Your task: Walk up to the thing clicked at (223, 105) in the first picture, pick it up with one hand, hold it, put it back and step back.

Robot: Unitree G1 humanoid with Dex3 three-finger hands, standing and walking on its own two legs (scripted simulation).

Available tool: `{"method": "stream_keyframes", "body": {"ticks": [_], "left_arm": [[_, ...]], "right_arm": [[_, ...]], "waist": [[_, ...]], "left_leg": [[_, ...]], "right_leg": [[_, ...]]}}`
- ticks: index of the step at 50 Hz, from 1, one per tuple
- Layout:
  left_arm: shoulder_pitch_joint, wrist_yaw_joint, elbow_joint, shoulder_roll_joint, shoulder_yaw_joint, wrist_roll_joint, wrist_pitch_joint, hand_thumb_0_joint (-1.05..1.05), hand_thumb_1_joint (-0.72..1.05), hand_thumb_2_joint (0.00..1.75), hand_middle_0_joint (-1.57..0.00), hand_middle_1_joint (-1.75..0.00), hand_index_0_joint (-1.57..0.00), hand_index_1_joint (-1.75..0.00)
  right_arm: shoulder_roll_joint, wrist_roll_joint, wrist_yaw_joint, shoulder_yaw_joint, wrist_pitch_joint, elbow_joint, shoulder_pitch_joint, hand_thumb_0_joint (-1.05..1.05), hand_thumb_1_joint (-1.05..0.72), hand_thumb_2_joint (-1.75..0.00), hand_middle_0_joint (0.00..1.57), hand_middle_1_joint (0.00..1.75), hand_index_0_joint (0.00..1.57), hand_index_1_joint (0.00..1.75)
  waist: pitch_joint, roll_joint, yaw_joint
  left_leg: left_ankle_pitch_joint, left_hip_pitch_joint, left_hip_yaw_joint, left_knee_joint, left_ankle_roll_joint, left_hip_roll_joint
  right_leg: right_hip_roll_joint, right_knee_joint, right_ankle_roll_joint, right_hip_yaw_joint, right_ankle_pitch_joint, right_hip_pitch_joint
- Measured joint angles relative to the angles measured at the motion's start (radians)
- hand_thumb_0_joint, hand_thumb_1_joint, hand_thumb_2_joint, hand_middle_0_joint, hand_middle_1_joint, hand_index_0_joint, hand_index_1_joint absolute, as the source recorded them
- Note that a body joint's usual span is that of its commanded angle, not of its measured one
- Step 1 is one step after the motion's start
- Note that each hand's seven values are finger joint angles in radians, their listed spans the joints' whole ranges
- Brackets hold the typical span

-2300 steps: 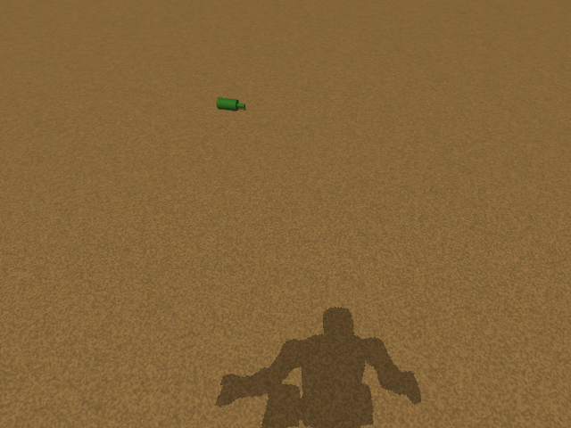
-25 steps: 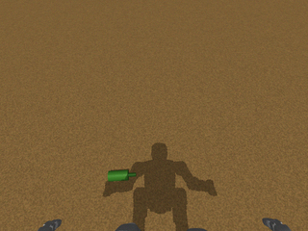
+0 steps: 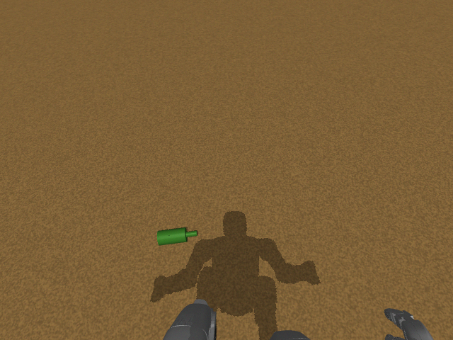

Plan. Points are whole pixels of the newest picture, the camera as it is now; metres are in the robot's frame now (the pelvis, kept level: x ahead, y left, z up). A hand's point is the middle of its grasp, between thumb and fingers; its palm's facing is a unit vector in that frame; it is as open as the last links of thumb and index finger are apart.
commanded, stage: step back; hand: left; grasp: from above
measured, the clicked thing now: (177, 235) +0.57 +0.27 -0.72
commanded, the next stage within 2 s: none
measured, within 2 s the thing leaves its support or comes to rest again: neither
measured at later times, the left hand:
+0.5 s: hand out of the picture -0.04 +0.28 -0.14, palm faces +0.06 -0.92 -0.37, open 7.4 cm
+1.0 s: hand out of the picture -0.23 +0.25 -0.12, palm faces +0.07 -0.89 -0.45, open 7.4 cm
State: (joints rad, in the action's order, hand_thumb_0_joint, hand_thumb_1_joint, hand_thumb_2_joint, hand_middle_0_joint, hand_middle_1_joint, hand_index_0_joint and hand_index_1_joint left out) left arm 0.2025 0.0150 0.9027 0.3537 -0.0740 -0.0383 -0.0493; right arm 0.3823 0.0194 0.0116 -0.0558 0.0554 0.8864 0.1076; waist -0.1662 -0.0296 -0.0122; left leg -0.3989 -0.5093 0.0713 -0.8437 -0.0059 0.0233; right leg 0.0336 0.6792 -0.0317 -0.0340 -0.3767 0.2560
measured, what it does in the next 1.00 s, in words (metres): walks backwards: left foot, then right foot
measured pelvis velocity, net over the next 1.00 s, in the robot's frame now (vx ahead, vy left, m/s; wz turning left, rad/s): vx -0.32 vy -0.03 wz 0.11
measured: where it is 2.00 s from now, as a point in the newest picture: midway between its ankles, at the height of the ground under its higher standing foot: outside the picture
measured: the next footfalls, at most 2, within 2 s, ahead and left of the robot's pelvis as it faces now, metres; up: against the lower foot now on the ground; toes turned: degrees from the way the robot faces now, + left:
left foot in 0.28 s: -0.06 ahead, +0.12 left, +0.00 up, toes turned +2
right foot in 0.66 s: -0.20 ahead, -0.14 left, +0.00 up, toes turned +2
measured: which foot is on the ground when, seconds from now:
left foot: up 0.00-0.26, down 0.28-0.70, up 0.72-1.00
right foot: down 0.00-0.30, up 0.32-0.64, down 0.66-1.00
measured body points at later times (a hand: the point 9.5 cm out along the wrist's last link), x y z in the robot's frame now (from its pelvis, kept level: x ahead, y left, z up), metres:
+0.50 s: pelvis -0.14 +0.00 +0.01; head -0.09 +0.03 +0.46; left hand -0.04 +0.33 -0.11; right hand -0.01 -0.29 -0.09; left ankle -0.10 +0.11 -0.72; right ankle -0.16 -0.14 -0.64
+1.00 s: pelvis -0.32 -0.03 +0.00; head -0.26 -0.04 +0.44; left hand -0.23 +0.30 -0.09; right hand -0.23 -0.35 -0.13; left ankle -0.37 +0.09 -0.70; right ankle -0.24 -0.14 -0.72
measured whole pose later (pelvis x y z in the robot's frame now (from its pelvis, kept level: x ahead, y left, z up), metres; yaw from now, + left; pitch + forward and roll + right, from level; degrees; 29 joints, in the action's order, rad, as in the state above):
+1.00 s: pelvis -0.32 -0.03 +0.00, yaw +6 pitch -2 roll +1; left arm 0.14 -0.02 0.78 0.38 -0.07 -0.04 -0.04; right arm 0.41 0.02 0.02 -0.06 0.07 0.89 0.22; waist -0.18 -0.02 -0.01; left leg -0.50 -0.30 0.06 -0.82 -0.02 0.05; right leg -0.05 0.66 -0.01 0.04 -0.23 0.39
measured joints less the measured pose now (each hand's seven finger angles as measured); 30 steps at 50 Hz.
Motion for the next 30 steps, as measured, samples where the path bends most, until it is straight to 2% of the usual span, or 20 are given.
{"method": "stream_keyframes", "body": {"ticks": [3,6,8,11,13,14,15,16,18,19,21,23,27,30], "left_arm": [[0.02,-0.007,-0.006,-0.016,0.002,-0.001,-0.003,0.01,0.9,0.9,-0.21,-0.3,-0.2,-0.3],[0.015,-0.015,-0.033,-0.016,-0.002,-0.003,-0.001,0.01,0.9,0.9,-0.21,-0.3,-0.2,-0.3],[0.0,-0.023,-0.061,-0.01,-0.003,-0.003,0.004,0.01,0.9,0.9,-0.21,-0.3,-0.2,-0.3],[-0.032,-0.031,-0.103,0.003,-0.001,0.003,0.009,0.01,0.9,0.9,-0.21,-0.3,-0.2,-0.3],[-0.052,-0.03,-0.123,0.017,0.004,0.011,0.007,0.01,0.9,0.9,-0.21,-0.3,-0.2,-0.3],[-0.064,-0.029,-0.129,0.025,0.006,0.015,0.003,0.01,0.9,0.9,-0.21,-0.3,-0.2,-0.3],[-0.077,-0.029,-0.129,0.035,0.006,0.018,-0.001,0.01,0.9,0.9,-0.21,-0.3,-0.2,-0.3],[-0.083,-0.03,-0.124,0.037,0.005,0.022,-0.006,0.01,0.9,0.9,-0.21,-0.3,-0.2,-0.3],[-0.089,-0.034,-0.107,0.034,0.003,0.023,-0.018,0.01,0.9,0.9,-0.21,-0.3,-0.2,-0.3],[-0.09,-0.035,-0.101,0.035,0.002,0.026,-0.021,0.01,0.9,0.9,-0.21,-0.3,-0.2,-0.3],[-0.085,-0.037,-0.096,0.038,0.0,0.033,-0.02,0.01,0.9,0.9,-0.21,-0.3,-0.2,-0.3],[-0.075,-0.036,-0.095,0.038,-0.003,0.032,-0.015,0.01,0.9,0.9,-0.21,-0.3,-0.2,-0.3],[-0.051,-0.032,-0.09,0.039,-0.006,0.026,-0.01,0.01,0.9,0.9,-0.21,-0.3,-0.2,-0.3],[-0.039,-0.026,-0.079,0.04,-0.006,0.023,-0.008,0.01,0.9,0.9,-0.21,-0.3,-0.2,-0.3]], "right_arm": [[0.014,-0.016,0.003,-0.002,-0.003,0.013,0.033,0.0,-0.9,-0.9,0.2,0.3,0.2,0.3],[0.026,-0.023,0.008,0.002,-0.011,0.014,0.069,0.0,-0.9,-0.9,0.2,0.3,0.2,0.3],[0.03,-0.02,0.012,0.004,-0.008,0.016,0.086,0.0,-0.9,-0.9,0.2,0.3,0.2,0.3],[0.027,-0.015,0.013,0.005,-0.005,0.019,0.091,0.0,-0.9,-0.9,0.2,0.3,0.2,0.3],[0.022,-0.01,0.009,0.005,-0.012,0.016,0.087,0.0,-0.9,-0.9,0.2,0.3,0.2,0.3],[0.016,-0.006,0.008,0.002,-0.017,0.016,0.082,0.0,-0.9,-0.9,0.2,0.3,0.2,0.3],[0.002,0.0,0.006,0.001,-0.02,0.017,0.071,0.0,-0.9,-0.9,0.2,0.3,0.2,0.3],[-0.005,0.003,-0.001,0.004,-0.021,0.013,0.064,0.0,-0.9,-0.9,0.2,0.3,0.2,0.3],[-0.012,0.009,-0.011,0.01,-0.027,0.0,0.056,0.0,-0.9,-0.9,0.2,0.3,0.2,0.3],[-0.018,0.011,-0.011,0.013,-0.03,-0.005,0.053,0.0,-0.9,-0.9,0.2,0.3,0.2,0.3],[-0.028,0.013,-0.007,0.019,-0.032,-0.014,0.047,0.0,-0.9,-0.9,0.21,0.3,0.21,0.3],[-0.031,0.012,-0.002,0.02,-0.032,-0.024,0.033,0.0,-0.9,-0.9,0.21,0.3,0.21,0.3],[-0.029,0.011,0.003,0.017,-0.035,-0.057,0.0,0.0,-0.9,-0.9,0.21,0.3,0.21,0.3],[-0.019,0.013,-0.001,0.015,-0.034,-0.082,-0.021,0.0,-0.9,-0.9,0.21,0.3,0.21,0.3]], "waist": [[0.014,0.003,-0.009],[0.017,0.002,-0.007],[0.013,0.0,-0.006],[-0.002,0.007,-0.004],[-0.01,0.016,0.002],[-0.016,0.028,0.007],[-0.03,0.056,0.001],[-0.034,0.065,-0.003],[-0.029,0.052,0.011],[-0.023,0.052,0.016],[-0.009,0.057,0.014],[-0.003,0.057,0.01],[-0.006,0.051,0.004],[-0.014,0.042,0.0]], "left_leg": [[-0.025,-0.02,0.062,-0.217,-0.004,0.09],[-0.053,0.031,0.059,-0.249,-0.014,0.107],[-0.08,0.087,0.044,-0.187,-0.018,0.092],[-0.095,0.182,0.007,-0.009,-0.012,0.053],[-0.028,0.248,-0.022,0.151,-0.001,0.029],[0.04,0.269,-0.031,0.213,0.013,0.03],[0.061,0.272,-0.046,0.221,0.026,0.045],[0.063,0.264,-0.054,0.213,0.035,0.045],[0.073,0.245,-0.043,0.204,0.043,0.024],[0.086,0.241,-0.039,0.215,0.043,0.016],[0.118,0.233,-0.043,0.242,0.041,0.004],[0.144,0.22,-0.049,0.258,0.04,-0.009],[0.184,0.182,-0.066,0.26,0.036,-0.033],[0.21,0.139,-0.08,0.244,0.025,-0.052]], "right_leg": [[-0.026,-0.06,0.005,-0.005,0.053,0.002],[-0.039,-0.095,0.007,0.008,0.094,0.019],[-0.045,-0.096,0.008,0.023,0.109,0.037],[-0.056,-0.071,0.015,0.047,0.121,0.073],[-0.064,-0.035,0.023,0.062,0.121,0.106],[-0.073,-0.013,0.029,0.064,0.119,0.123],[-0.087,0.004,0.029,0.049,0.123,0.133],[-0.075,0.034,0.027,0.026,0.059,0.147],[-0.003,0.191,0.022,-0.034,-0.1,0.184],[0.03,0.28,0.017,-0.064,-0.134,0.199],[0.071,0.421,0.013,-0.099,-0.143,0.218],[0.083,0.488,0.025,-0.105,-0.139,0.208],[0.06,0.421,0.055,-0.091,-0.145,0.137],[0.023,0.267,0.056,-0.056,-0.131,0.069]]}}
